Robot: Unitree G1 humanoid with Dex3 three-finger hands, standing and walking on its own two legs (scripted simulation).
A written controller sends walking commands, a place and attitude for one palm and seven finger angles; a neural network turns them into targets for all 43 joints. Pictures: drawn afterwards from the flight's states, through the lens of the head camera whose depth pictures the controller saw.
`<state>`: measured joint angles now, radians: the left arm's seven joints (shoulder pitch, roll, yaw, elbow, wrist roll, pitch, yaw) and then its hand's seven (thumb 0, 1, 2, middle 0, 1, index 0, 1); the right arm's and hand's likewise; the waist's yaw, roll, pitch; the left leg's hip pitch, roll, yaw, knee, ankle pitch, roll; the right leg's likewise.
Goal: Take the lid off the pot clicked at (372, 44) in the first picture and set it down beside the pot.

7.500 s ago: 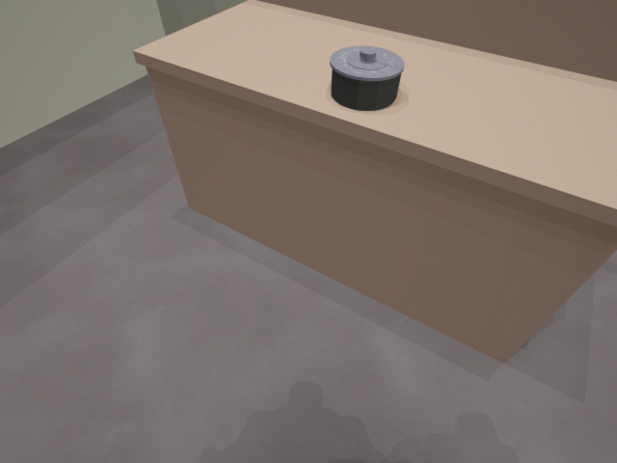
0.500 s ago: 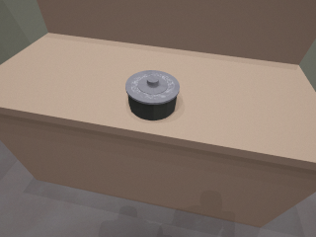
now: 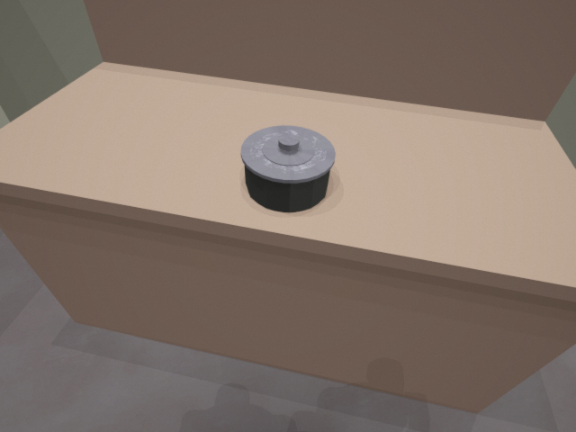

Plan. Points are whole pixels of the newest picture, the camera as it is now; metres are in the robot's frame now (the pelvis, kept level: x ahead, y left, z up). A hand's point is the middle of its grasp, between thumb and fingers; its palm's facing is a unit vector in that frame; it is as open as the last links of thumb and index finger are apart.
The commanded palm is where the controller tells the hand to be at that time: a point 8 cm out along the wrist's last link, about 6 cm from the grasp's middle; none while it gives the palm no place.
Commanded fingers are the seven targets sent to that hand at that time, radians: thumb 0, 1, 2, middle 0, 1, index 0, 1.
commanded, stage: look again from close up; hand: left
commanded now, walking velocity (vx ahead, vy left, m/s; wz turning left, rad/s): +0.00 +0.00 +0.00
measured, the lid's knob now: (288, 142) +0.63 +0.06 +0.08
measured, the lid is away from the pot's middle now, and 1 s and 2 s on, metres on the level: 0.00 0.00 0.00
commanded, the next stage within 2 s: none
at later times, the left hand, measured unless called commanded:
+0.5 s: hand out of the picture -0.11 +0.25 -0.18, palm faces +0.05 -0.97 -0.23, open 7.4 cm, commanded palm none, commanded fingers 0.00 0.90 0.90 -0.20 -0.30 -0.20 -0.30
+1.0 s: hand out of the picture -0.20 +0.30 -0.17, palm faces +0.00 -0.98 -0.20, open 7.4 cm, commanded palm none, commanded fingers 0.00 0.90 0.90 -0.20 -0.30 -0.20 -0.30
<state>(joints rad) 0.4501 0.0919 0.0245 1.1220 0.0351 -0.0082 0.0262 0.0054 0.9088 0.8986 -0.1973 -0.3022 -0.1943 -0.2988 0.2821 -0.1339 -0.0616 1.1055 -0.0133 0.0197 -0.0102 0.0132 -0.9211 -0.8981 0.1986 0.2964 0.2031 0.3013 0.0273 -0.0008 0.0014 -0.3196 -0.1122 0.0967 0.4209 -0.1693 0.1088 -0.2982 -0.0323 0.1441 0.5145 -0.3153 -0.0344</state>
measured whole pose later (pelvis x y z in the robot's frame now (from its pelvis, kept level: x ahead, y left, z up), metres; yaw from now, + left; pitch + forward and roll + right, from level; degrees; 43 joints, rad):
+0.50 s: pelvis -0.13 +0.06 -0.01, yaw -2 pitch -3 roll -1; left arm 0.37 0.17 0.06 0.96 0.02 0.04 0.06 0.00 0.91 0.90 -0.20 -0.30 -0.19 -0.30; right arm 0.32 -0.13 -0.09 1.02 -0.02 0.09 -0.03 0.03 -0.94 -0.90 0.20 0.30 0.21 0.30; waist -0.02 0.01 -0.03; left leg -0.62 -0.13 0.03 1.05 -0.34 -0.06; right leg -0.19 0.04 -0.09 0.55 -0.32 -0.10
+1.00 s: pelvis -0.23 +0.12 +0.00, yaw -1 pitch -1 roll +0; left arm 0.28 0.15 0.03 1.02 0.01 0.01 0.03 0.01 0.91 0.90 -0.20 -0.30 -0.19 -0.30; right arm 0.31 -0.10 -0.03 1.07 -0.02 0.02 -0.01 0.02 -0.92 -0.90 0.20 0.30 0.21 0.30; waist -0.04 0.02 0.05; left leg -0.33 -0.03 -0.01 0.51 -0.21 0.01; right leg -0.23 0.03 0.03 0.51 -0.26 -0.02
